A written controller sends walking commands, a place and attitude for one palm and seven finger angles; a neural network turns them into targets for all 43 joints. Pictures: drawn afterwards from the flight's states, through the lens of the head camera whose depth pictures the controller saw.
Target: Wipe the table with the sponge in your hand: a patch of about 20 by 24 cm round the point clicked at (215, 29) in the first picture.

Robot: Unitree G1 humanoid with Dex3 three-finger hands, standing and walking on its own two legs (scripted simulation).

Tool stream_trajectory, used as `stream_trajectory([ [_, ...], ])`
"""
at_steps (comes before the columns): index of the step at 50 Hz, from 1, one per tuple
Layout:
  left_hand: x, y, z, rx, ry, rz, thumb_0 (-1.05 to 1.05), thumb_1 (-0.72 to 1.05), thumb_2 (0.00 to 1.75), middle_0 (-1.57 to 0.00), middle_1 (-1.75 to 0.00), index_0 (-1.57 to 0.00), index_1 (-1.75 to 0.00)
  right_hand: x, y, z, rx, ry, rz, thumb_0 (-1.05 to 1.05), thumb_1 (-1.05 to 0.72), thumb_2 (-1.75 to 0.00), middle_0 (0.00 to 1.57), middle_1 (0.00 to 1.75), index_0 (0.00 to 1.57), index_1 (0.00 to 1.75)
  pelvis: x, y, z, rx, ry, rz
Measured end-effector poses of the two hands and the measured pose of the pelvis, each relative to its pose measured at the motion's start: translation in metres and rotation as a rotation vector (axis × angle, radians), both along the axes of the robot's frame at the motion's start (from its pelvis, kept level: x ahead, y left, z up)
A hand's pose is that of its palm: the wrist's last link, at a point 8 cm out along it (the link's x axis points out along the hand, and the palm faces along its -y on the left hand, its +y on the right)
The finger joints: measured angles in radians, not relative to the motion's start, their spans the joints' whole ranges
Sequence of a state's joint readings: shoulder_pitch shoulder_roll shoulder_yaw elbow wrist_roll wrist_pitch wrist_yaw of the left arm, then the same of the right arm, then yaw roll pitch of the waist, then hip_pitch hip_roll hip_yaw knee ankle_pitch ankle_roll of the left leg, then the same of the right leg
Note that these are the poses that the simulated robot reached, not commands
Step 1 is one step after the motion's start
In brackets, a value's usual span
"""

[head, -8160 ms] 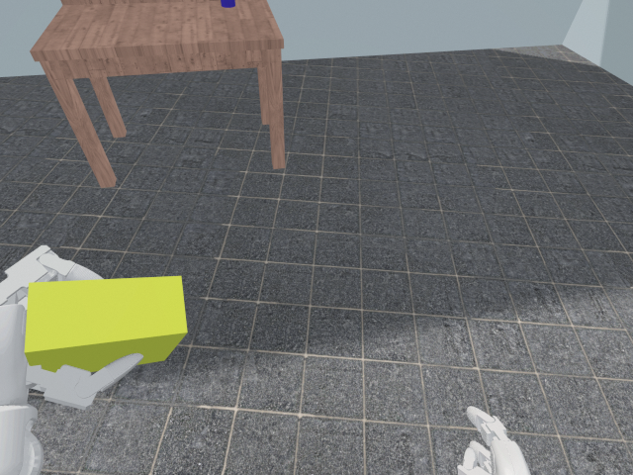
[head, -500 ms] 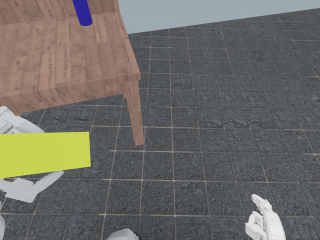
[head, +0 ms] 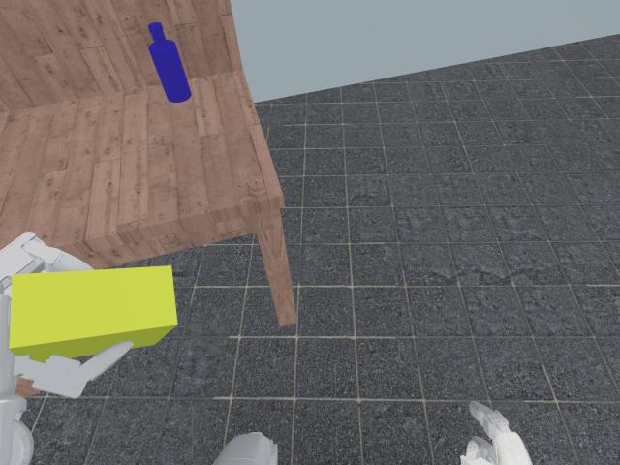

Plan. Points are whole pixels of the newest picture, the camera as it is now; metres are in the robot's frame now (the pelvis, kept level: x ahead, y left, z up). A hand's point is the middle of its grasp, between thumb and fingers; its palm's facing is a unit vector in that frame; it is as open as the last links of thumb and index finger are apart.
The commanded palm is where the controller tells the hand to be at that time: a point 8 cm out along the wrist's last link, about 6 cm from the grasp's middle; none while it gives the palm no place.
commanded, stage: take the last steps up to it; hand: left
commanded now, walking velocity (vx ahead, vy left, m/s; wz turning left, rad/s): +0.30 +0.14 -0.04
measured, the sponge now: (119, 313) +0.23 +0.20 +0.14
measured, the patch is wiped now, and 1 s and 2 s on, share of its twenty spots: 0.00 0.00 0.00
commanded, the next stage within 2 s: come to a stop and stand still in 0.84 s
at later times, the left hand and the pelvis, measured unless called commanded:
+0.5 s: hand (75, 216) +0.33 +0.27 +0.18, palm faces +0.33 -0.79 -0.51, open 9.9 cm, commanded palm +0.28 +0.32 +0.18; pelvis +0.10 +0.05 -0.01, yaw -3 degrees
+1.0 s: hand (69, 151) +0.43 +0.32 +0.18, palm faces +0.33 -0.84 -0.44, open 9.9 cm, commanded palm +0.37 +0.36 +0.18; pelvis +0.19 +0.10 +0.00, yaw -5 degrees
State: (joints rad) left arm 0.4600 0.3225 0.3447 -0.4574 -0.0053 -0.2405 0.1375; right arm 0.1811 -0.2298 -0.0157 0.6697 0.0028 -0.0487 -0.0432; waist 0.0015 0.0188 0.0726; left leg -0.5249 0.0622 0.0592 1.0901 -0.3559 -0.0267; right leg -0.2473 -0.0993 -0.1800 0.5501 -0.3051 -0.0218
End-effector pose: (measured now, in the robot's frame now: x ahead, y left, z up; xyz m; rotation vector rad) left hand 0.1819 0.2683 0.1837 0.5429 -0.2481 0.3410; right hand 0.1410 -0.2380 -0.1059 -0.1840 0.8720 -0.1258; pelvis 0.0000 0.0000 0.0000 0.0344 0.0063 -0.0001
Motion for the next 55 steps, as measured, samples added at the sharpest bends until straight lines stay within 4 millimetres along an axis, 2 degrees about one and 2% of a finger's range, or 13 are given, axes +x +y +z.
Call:
stream_trajectory([
  [4, 0.016, 0.008, 0.006, 0.025, -0.005, -0.046, 0.0, -0.47, 1.0, -0.77, -1.34, -0.77, -1.34, 0.019, -0.005, 0.019, -0.062, -0.031, -0.02, 0.01, -0.91, -0.9, 0.2, 0.3, 0.2, 0.3, 0.017, 0.013, 0.004, 0.013, 0.002, -0.004],
  [7, 0.029, 0.024, 0.01, 0.041, -0.04, -0.064, 0.0, -0.47, 1.0, -0.77, -1.34, -0.77, -1.34, 0.036, 0.001, 0.027, -0.107, -0.062, -0.037, 0.01, -0.91, -0.9, 0.2, 0.3, 0.19, 0.3, 0.033, 0.029, 0.0, 0.006, -0.005, -0.015],
  [10, 0.047, 0.044, 0.008, 0.054, -0.116, -0.076, 0.0, -0.47, 1.0, -0.77, -1.34, -0.77, -1.34, 0.054, 0.014, 0.025, -0.127, -0.116, -0.07, 0.01, -0.91, -0.9, 0.2, 0.3, 0.19, 0.3, 0.048, 0.047, -0.013, -0.006, -0.017, -0.036],
  [14, 0.077, 0.064, 0.003, 0.027, -0.132, -0.055, 0.0, -0.47, 1.0, -0.77, -1.34, -0.77, -1.34, 0.071, 0.046, 0.022, -0.055, -0.14, -0.083, 0.01, -0.91, -0.9, 0.19, 0.3, 0.19, 0.3, 0.059, 0.054, -0.012, -0.012, -0.013, -0.041],
  [18, 0.093, 0.059, 0.007, 0.001, -0.104, -0.072, 0.0, -0.47, 1.0, -0.77, -1.34, -0.77, -1.34, 0.081, 0.077, 0.02, 0.03, -0.14, -0.06, 0.01, -0.91, -0.9, 0.2, 0.3, 0.19, 0.3, 0.073, 0.057, -0.006, -0.021, 0.006, -0.051],
  [22, 0.101, 0.045, 0.013, 0.032, -0.067, -0.104, 0.0, -0.47, 1.0, -0.77, -1.34, -0.77, -1.34, 0.089, 0.093, 0.009, 0.085, -0.113, -0.036, 0.01, -0.9, -0.9, 0.2, 0.3, 0.2, 0.3, 0.089, 0.056, -0.004, -0.023, 0.013, -0.057],
  [26, 0.113, 0.039, 0.011, 0.087, -0.043, -0.077, 0.0, -0.47, 1.0, -0.77, -1.34, -0.77, -1.34, 0.098, 0.089, -0.012, 0.105, -0.068, -0.026, 0.01, -0.9, -0.9, 0.2, 0.3, 0.2, 0.3, 0.105, 0.049, -0.013, -0.024, 0.002, -0.055],
  [29, 0.127, 0.044, 0.006, 0.042, -0.027, -0.042, 0.0, -0.47, 1.0, -0.77, -1.34, -0.77, -1.34, 0.105, 0.076, -0.017, 0.084, -0.01, -0.024, 0.01, -0.9, -0.9, 0.2, 0.3, 0.2, 0.3, 0.116, 0.05, -0.01, -0.013, -0.003, -0.053],
  [36, 0.159, 0.053, -0.004, -0.004, 0.028, -0.054, 0.0, -0.47, 1.0, -0.77, -1.34, -0.77, -1.34, 0.127, 0.047, 0.011, -0.038, 0.004, -0.061, 0.01, -0.9, -0.9, 0.2, 0.3, 0.2, 0.3, 0.141, 0.06, 0.005, 0.005, 0.006, -0.051],
  [39, 0.17, 0.058, -0.001, 0.0, 0.008, -0.098, 0.0, -0.47, 1.0, -0.77, -1.34, -0.77, -1.34, 0.141, 0.043, 0.024, -0.095, -0.026, -0.075, 0.01, -0.91, -0.9, 0.2, 0.3, 0.2, 0.3, 0.153, 0.071, 0.003, 0.0, 0.004, -0.054],
  [42, 0.182, 0.071, 0.002, 0.02, -0.058, -0.138, 0.0, -0.47, 1.0, -0.77, -1.34, -0.77, -1.34, 0.158, 0.047, 0.029, -0.146, -0.074, -0.098, 0.01, -0.91, -0.9, 0.2, 0.3, 0.19, 0.3, 0.168, 0.087, -0.008, -0.023, -0.005, -0.066],
  [48, 0.209, 0.097, 0.007, 0.029, -0.11, -0.117, 0.0, -0.47, 1.0, -0.77, -1.34, -0.77, -1.34, 0.185, 0.085, 0.031, -0.074, -0.124, -0.109, 0.01, -0.91, -0.9, 0.19, 0.3, 0.19, 0.3, 0.182, 0.097, -0.007, -0.032, -0.006, -0.081],
  [55, 0.213, 0.082, 0.011, 0.0, -0.051, -0.136, 0.0, -0.47, 1.0, -0.77, -1.34, -0.77, -1.34, 0.195, 0.126, 0.025, 0.05, -0.121, -0.036, 0.01, -0.9, -0.9, 0.2, 0.3, 0.2, 0.3, 0.193, 0.093, 0.0, -0.042, -0.001, -0.084],
])
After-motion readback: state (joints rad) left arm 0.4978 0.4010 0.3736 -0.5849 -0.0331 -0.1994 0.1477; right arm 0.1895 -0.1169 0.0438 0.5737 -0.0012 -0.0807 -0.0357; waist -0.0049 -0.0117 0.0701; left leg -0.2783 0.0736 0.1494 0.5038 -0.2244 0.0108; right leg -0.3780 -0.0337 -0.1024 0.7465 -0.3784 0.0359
